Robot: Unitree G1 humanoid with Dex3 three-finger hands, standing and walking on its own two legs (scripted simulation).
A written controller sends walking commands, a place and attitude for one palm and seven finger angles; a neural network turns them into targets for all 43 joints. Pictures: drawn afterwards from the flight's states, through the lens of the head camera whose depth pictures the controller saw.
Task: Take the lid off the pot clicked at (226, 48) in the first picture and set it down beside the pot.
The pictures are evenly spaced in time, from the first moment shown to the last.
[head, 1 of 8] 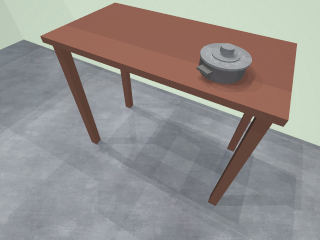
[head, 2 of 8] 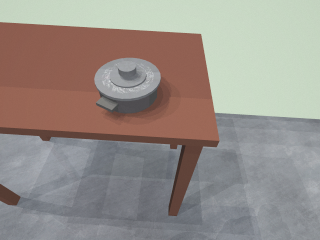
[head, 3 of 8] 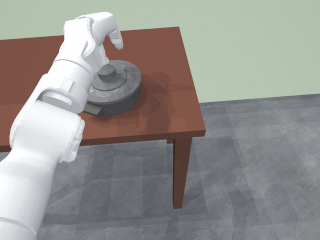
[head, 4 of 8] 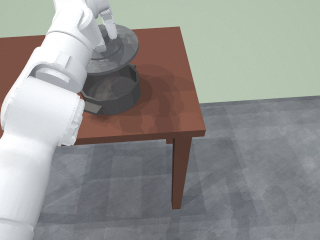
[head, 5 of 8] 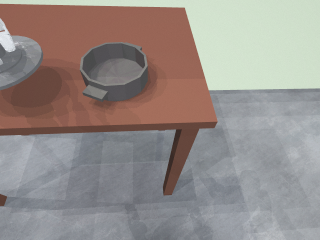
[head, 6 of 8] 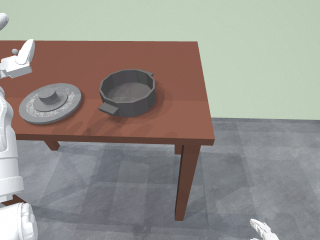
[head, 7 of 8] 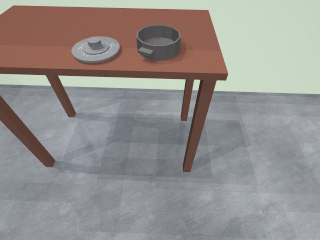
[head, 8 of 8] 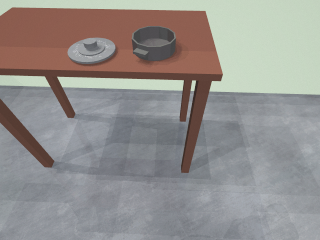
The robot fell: no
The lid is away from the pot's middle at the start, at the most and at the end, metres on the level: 0.00 0.25 0.24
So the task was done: yes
